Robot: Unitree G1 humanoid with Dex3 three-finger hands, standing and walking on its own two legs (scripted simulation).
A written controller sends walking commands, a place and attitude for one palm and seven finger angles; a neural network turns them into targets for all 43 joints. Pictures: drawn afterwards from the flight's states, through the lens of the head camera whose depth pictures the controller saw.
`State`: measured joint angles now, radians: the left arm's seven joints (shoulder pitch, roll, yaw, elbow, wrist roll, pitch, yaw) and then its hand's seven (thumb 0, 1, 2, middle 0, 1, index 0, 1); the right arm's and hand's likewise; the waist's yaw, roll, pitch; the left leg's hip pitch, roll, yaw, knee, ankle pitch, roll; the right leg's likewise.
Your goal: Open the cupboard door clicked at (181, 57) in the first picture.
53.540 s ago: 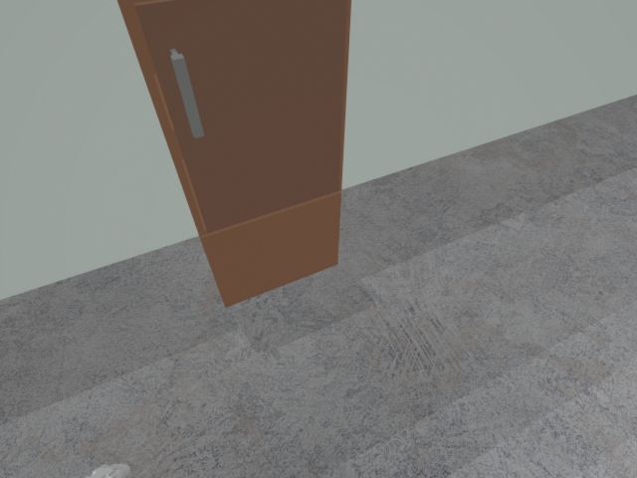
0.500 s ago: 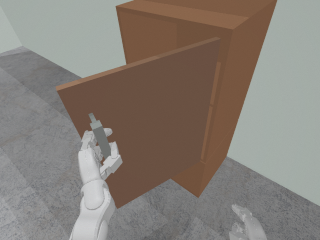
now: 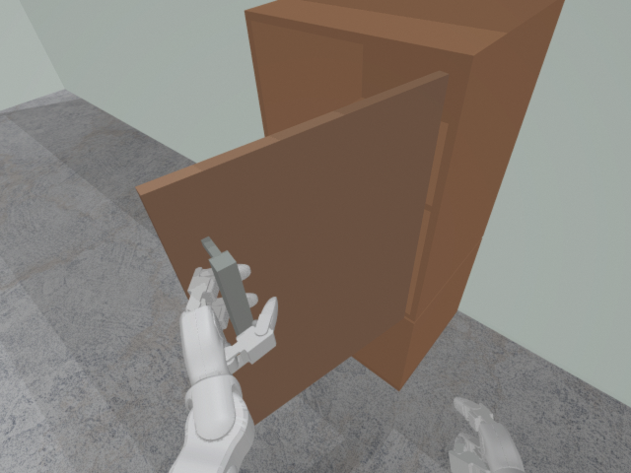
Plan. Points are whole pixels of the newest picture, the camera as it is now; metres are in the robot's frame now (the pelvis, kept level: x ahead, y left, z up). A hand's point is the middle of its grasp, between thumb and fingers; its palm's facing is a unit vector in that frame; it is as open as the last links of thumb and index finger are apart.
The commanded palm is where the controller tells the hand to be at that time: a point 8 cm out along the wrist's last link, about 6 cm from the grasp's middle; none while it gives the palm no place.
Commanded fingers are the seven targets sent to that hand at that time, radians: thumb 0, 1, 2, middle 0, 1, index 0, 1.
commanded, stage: open thumb and fingers to let go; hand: left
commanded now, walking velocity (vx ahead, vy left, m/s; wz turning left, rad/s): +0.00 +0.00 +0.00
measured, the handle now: (230, 297) +0.30 +0.13 +0.10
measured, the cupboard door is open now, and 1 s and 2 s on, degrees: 77 80 79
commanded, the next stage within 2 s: slide the hand sideways off the handle in 0.54 s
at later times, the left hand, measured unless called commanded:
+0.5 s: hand (257, 326) +0.26 +0.09 +0.10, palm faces +0.32 -0.95 -0.01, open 14.8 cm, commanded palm +0.21 +0.13 +0.10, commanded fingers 0.00 -0.50 0.30 -0.15 -0.30 -0.15 -0.30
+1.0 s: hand (254, 359) +0.22 +0.08 +0.10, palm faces -0.11 -0.99 +0.00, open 16.0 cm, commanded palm +0.19 +0.14 +0.10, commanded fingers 0.00 -0.50 0.30 -0.15 -0.30 -0.15 -0.30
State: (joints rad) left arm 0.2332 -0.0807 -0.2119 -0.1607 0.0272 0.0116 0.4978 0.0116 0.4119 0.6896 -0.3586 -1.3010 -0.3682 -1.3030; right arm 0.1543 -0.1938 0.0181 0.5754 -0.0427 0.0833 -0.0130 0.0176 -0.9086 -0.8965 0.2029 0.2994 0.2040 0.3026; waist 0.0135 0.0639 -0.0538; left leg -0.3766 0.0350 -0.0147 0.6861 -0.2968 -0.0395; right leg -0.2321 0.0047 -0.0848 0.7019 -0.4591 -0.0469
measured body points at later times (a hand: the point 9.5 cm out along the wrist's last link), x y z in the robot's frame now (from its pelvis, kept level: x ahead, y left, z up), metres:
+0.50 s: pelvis -0.01 +0.02 +0.00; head -0.03 -0.01 +0.45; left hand +0.24 +0.14 +0.11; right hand +0.18 -0.19 -0.09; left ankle +0.04 +0.15 -0.72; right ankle -0.05 -0.08 -0.72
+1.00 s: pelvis -0.02 +0.02 +0.00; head -0.03 +0.00 +0.45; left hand +0.22 +0.14 +0.11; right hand +0.16 -0.19 -0.08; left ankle +0.04 +0.15 -0.72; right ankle -0.05 -0.08 -0.72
